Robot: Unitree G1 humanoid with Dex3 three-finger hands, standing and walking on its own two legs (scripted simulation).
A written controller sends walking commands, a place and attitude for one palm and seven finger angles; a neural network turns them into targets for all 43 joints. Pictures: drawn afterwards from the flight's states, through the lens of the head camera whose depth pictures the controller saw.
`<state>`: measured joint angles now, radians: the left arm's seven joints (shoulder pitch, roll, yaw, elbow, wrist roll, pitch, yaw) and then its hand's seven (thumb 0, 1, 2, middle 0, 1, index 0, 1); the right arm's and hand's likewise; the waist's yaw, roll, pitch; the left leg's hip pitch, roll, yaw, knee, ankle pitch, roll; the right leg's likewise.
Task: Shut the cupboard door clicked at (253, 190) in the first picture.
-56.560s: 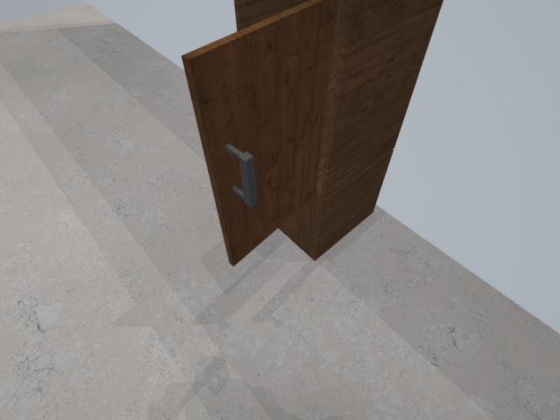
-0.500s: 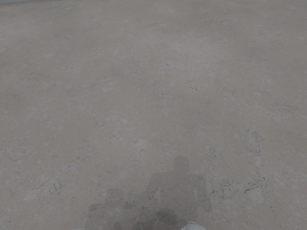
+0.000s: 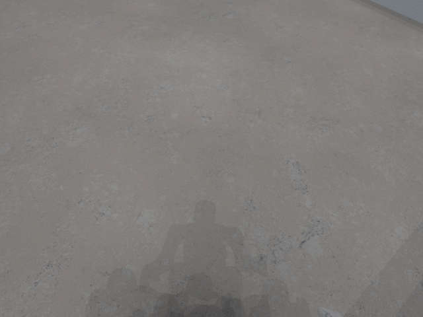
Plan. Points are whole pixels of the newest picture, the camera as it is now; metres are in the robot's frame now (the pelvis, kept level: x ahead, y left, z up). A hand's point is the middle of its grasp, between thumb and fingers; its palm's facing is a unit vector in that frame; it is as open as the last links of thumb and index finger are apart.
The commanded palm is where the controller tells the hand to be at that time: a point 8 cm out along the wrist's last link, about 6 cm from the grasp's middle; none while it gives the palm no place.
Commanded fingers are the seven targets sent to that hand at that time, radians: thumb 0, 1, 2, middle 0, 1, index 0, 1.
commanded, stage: turn to face it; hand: left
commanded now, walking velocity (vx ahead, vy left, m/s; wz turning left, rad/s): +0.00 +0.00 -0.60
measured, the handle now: out of the picture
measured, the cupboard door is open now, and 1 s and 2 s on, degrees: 33 33 33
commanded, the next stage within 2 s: none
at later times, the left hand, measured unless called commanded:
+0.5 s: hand (153, 283) +0.20 +0.14 -0.14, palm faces -0.32 -0.91 -0.27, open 7.4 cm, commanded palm none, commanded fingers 0.00 0.90 0.90 -0.20 -0.30 -0.20 -0.30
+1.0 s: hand (163, 270) +0.23 +0.12 -0.15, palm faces -0.56 -0.80 -0.22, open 7.4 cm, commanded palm none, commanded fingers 0.00 0.90 0.90 -0.20 -0.30 -0.20 -0.30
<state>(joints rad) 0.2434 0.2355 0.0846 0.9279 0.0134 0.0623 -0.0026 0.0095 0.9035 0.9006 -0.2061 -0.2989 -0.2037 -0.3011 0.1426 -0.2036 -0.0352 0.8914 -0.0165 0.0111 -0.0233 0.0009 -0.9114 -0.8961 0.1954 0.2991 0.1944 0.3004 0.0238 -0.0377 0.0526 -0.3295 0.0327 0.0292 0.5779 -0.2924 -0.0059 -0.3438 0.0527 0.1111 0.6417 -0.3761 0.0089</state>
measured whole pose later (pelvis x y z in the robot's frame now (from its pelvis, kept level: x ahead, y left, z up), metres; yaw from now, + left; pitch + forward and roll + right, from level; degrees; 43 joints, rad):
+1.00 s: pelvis +0.03 +0.00 +0.01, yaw -37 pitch +0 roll -2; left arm 0.17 0.26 0.09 0.88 0.02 0.09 -0.05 0.01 0.91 0.90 -0.20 -0.30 -0.20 -0.30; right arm 0.22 -0.20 -0.03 0.90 -0.04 0.02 -0.02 0.00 -0.91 -0.90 0.20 0.30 0.20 0.30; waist 0.00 0.01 0.09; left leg -0.25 0.15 0.17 0.52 -0.27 -0.02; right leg -0.40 -0.02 -0.06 0.88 -0.46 0.04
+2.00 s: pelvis +0.01 -0.05 +0.01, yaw -72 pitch +2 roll +1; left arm 0.16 0.22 0.05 0.88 0.02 0.05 -0.01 0.01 0.90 0.90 -0.20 -0.30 -0.20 -0.30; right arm 0.18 -0.27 -0.06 0.90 -0.02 0.06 -0.01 0.00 -0.91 -0.90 0.20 0.30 0.19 0.30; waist -0.01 0.02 0.09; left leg -0.48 0.08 0.06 1.02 -0.44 -0.09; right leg -0.29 0.01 0.02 0.53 -0.28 -0.03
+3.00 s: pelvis +0.02 -0.09 +0.01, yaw -101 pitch +1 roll -1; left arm 0.18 0.24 0.07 0.94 0.02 0.08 -0.02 0.01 0.90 0.90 -0.20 -0.30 -0.20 -0.30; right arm 0.22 -0.18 -0.01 0.91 -0.04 0.01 -0.03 0.00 -0.91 -0.90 0.20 0.30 0.20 0.30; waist 0.00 -0.04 0.06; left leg -0.28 0.06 0.10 0.53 -0.27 0.02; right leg -0.43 0.03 0.03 1.02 -0.48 0.02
